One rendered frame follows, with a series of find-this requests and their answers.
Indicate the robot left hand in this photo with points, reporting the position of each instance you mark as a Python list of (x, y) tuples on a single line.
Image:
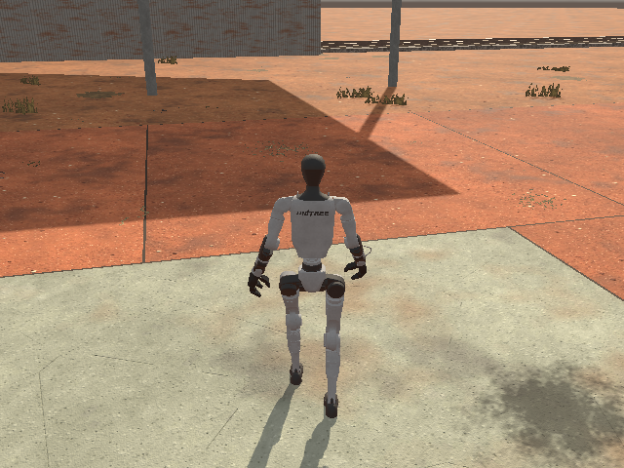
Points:
[(253, 281)]

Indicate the right robot forearm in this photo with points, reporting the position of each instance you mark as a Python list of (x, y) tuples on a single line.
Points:
[(358, 253)]

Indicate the humanoid robot head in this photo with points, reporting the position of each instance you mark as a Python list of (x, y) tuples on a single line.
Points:
[(313, 168)]

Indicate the robot left thigh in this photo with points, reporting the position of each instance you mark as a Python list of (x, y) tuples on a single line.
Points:
[(289, 287)]

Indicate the left robot forearm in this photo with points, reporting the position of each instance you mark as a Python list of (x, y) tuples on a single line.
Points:
[(262, 259)]

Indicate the right robot upper arm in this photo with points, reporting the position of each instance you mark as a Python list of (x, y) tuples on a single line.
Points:
[(343, 207)]

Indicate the robot right hand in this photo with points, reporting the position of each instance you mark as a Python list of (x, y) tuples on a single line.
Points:
[(353, 265)]

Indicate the left robot upper arm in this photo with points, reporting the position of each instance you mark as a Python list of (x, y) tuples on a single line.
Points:
[(281, 206)]

